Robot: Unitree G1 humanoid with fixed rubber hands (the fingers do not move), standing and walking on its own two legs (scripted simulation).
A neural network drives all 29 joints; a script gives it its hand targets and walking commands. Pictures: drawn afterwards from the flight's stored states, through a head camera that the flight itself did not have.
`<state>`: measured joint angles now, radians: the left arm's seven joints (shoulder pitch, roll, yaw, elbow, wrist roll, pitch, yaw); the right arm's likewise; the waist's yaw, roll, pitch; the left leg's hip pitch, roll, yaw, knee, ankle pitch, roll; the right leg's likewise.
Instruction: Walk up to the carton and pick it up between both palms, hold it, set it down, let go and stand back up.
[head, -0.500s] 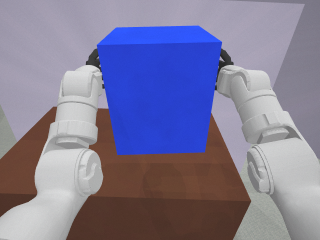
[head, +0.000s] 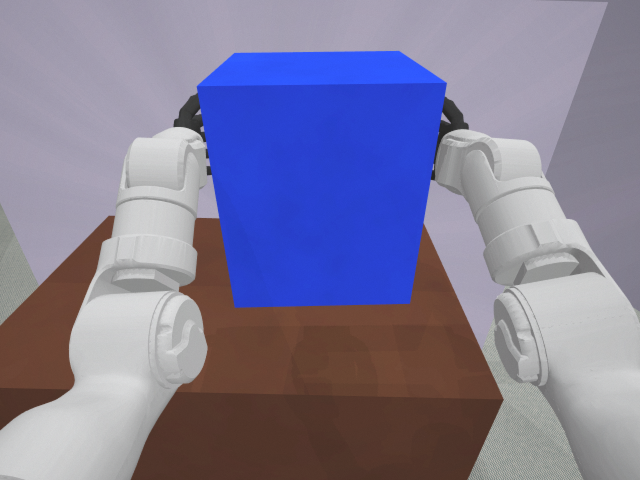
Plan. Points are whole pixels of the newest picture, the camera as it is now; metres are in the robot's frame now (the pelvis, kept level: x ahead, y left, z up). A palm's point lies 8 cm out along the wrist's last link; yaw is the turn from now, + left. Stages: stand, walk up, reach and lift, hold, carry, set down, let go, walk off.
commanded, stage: hold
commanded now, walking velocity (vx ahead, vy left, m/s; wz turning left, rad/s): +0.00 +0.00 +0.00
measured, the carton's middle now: (319, 174) +0.40 -0.02 +0.29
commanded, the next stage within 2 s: none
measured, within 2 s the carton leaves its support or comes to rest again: neither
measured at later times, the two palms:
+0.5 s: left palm (180, 152) +0.39 +0.15 +0.32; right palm (440, 149) +0.37 -0.15 +0.33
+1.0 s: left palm (187, 152) +0.39 +0.14 +0.32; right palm (446, 155) +0.37 -0.16 +0.32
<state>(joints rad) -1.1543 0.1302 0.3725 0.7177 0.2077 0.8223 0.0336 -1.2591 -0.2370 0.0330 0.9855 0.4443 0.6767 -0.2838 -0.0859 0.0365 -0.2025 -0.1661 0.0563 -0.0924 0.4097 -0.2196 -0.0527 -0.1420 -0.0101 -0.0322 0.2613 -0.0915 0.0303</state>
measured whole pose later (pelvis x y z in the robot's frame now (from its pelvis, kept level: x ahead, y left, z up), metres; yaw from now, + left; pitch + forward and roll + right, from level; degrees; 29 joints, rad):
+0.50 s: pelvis +0.00 +0.00 +0.00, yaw +0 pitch -2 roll -2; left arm -1.12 0.13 0.35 0.66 0.20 0.84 0.02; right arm -1.24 -0.24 0.05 0.94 0.47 0.69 -0.30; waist -0.09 0.01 -0.20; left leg -0.15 0.06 -0.09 0.41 -0.23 -0.05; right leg -0.12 -0.01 -0.03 0.25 -0.09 0.03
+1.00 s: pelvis +0.00 +0.00 +0.00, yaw +0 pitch -2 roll -2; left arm -1.11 0.12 0.37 0.65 0.19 0.83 0.03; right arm -1.23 -0.24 0.07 0.92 0.47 0.69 -0.30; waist -0.08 0.04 -0.20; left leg -0.16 0.06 -0.09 0.41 -0.22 -0.05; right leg -0.13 -0.01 -0.03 0.25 -0.09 0.03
